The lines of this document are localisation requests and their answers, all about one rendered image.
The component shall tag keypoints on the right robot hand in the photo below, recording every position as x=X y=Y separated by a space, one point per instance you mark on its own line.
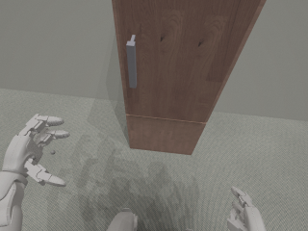
x=250 y=217

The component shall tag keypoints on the left robot shin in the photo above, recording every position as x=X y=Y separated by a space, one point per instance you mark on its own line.
x=126 y=210

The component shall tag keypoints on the cupboard door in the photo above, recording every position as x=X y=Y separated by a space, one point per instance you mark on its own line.
x=184 y=49

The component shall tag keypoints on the robot left forearm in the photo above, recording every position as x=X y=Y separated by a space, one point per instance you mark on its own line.
x=12 y=185

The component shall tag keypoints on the handle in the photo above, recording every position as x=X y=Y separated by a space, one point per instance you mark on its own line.
x=132 y=62

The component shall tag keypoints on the left robot hand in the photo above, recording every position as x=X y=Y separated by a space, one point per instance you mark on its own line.
x=22 y=148

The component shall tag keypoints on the left robot thigh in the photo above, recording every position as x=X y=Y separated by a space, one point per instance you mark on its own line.
x=124 y=221

